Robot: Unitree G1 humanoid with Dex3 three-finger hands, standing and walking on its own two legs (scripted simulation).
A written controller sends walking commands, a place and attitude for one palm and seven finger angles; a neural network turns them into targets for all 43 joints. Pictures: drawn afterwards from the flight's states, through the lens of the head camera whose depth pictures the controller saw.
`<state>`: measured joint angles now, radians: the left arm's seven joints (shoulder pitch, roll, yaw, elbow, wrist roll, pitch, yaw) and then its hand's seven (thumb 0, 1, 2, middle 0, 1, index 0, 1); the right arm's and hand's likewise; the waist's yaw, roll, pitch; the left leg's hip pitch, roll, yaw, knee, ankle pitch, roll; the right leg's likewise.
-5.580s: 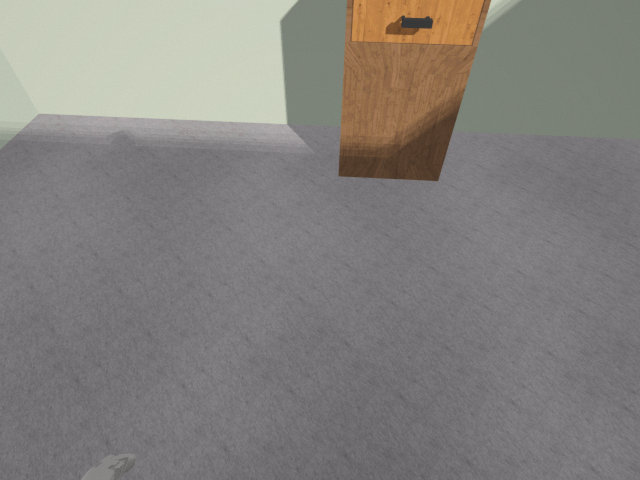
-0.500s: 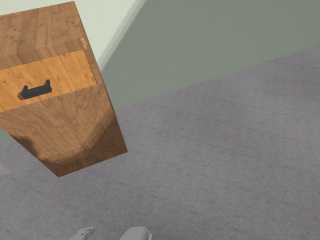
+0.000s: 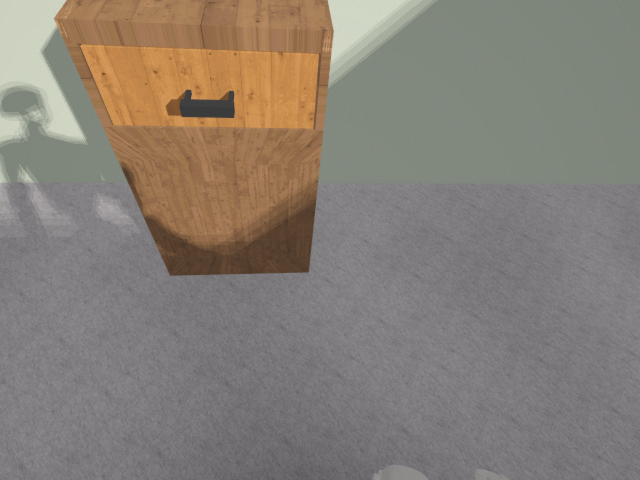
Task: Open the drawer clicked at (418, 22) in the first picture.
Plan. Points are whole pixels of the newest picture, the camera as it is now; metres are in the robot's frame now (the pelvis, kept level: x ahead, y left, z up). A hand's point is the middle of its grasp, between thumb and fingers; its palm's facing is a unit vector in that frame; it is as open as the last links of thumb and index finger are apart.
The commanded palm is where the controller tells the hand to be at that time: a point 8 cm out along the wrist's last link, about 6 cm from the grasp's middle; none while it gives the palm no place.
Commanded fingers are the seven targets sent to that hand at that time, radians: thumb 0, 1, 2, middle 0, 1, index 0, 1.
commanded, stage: turn to face it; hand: left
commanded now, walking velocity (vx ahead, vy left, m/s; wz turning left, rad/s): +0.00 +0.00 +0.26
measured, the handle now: (208, 101) +0.78 +0.31 -0.03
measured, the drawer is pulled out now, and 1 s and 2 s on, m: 0.00 0.00 0.00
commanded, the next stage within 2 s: take the last steps up to it in 0.04 s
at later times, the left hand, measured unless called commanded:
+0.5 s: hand out of the picture +0.01 +0.15 -0.16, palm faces +0.16 -0.96 -0.23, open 7.3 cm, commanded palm none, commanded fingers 0.00 0.90 0.90 -0.20 -0.30 -0.20 -0.30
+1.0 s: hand (146, 469) +0.14 +0.25 -0.18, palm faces +0.17 -0.97 -0.17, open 7.4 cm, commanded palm none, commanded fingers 0.00 0.90 0.90 -0.20 -0.30 -0.20 -0.30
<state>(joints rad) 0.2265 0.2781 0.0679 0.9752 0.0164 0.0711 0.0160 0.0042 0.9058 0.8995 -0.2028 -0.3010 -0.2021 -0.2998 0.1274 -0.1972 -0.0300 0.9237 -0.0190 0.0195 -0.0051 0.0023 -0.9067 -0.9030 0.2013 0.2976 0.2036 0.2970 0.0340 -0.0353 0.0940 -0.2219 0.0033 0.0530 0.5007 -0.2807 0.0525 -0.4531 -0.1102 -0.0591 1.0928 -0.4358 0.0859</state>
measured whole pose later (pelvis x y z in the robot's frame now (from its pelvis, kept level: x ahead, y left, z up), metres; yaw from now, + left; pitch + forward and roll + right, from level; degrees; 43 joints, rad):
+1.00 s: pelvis +0.16 +0.07 +0.00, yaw +6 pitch -1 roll +0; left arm 0.29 0.18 0.06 1.10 0.03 0.00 0.00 0.00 0.91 0.90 -0.20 -0.30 -0.20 -0.30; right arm 0.23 -0.15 -0.05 1.04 -0.02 -0.09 -0.03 -0.02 -0.95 -0.90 0.20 0.30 0.20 0.30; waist 0.02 -0.05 0.04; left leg -0.14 0.02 0.18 0.41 -0.26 0.04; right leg -0.50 -0.11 -0.08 1.11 -0.29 0.02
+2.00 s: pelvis +0.25 +0.08 +0.00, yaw +5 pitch +0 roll +1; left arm 0.25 0.20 0.04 1.07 0.02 0.05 0.03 0.00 0.91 0.90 -0.20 -0.30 -0.20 -0.30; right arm 0.18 -0.15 -0.02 1.03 -0.02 0.01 -0.03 0.00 -0.92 -0.90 0.20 0.30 0.20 0.30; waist 0.03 -0.03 0.03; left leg -0.21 -0.02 0.08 0.42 -0.21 0.04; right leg -0.26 -0.05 -0.02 0.68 -0.41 0.03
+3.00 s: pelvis +0.22 +0.07 -0.01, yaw +6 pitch -2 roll -1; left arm 0.31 0.16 0.01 1.01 0.02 0.00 0.04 0.00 0.90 0.90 -0.20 -0.30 -0.20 -0.30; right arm 0.30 -0.17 -0.02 1.01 -0.03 -0.01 -0.03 0.01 -0.92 -0.90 0.20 0.30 0.20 0.30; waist 0.00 0.01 -0.02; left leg -0.29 0.01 0.05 0.58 -0.26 0.03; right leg -0.19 -0.02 -0.06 0.55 -0.32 0.01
